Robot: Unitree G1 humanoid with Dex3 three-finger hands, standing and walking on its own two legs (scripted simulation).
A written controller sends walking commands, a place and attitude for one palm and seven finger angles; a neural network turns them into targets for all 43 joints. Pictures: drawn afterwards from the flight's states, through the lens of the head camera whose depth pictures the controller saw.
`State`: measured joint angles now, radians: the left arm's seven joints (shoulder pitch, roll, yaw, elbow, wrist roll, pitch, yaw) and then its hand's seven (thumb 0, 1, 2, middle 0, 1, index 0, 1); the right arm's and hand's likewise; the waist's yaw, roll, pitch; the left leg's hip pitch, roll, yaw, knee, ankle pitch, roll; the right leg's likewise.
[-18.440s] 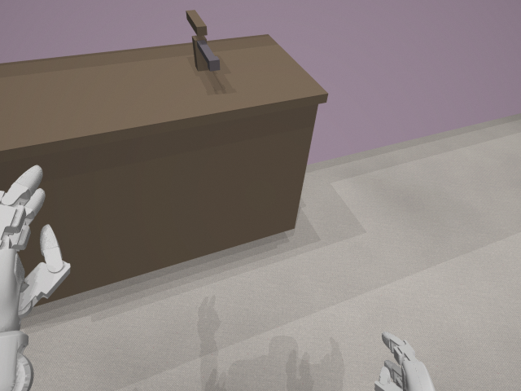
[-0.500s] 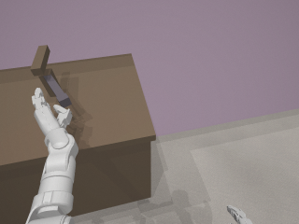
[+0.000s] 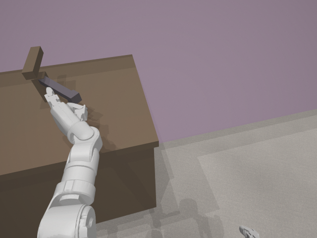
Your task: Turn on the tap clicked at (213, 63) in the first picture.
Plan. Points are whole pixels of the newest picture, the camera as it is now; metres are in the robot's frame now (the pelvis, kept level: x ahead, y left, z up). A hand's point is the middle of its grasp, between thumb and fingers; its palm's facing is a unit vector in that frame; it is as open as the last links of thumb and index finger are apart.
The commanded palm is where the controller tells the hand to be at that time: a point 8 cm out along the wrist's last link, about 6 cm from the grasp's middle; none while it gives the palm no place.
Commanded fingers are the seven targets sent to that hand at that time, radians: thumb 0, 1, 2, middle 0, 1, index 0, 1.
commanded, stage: push the lever round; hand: left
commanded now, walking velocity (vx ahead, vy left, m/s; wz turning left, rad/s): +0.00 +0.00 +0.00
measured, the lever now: (73, 97) +0.45 +0.25 +0.11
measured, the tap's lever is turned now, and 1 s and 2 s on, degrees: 41 59 63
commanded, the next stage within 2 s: lift the hand up off the lever in 1.22 s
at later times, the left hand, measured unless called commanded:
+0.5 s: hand (98, 101) +0.45 +0.19 +0.11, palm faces +0.80 -0.59 -0.10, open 7.8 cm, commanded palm +0.40 +0.21 +0.11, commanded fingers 0.00 0.90 0.90 -0.15 -0.15 -0.15 -0.15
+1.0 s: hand (105, 92) +0.48 +0.17 +0.11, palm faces +0.80 -0.58 -0.13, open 8.0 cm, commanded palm +0.43 +0.19 +0.11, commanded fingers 0.00 0.90 0.90 -0.15 -0.15 -0.15 -0.15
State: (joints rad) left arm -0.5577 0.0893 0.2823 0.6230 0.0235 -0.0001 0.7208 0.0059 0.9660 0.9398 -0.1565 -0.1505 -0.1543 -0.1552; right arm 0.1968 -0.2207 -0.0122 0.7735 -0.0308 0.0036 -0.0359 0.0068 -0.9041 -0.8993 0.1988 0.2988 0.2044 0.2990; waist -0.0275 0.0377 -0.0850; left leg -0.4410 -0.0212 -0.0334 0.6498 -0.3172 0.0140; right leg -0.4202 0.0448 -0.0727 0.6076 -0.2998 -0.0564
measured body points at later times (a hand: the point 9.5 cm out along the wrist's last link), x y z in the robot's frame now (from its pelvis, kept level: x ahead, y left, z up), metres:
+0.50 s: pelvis +0.01 -0.01 +0.00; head +0.03 -0.02 +0.45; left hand +0.40 +0.21 +0.11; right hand +0.11 -0.26 -0.13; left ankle +0.00 +0.11 -0.72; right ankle +0.00 -0.08 -0.72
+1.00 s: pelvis +0.00 -0.02 -0.01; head +0.05 -0.02 +0.44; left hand +0.44 +0.20 +0.12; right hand +0.06 -0.28 -0.15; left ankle +0.00 +0.11 -0.72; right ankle +0.00 -0.08 -0.72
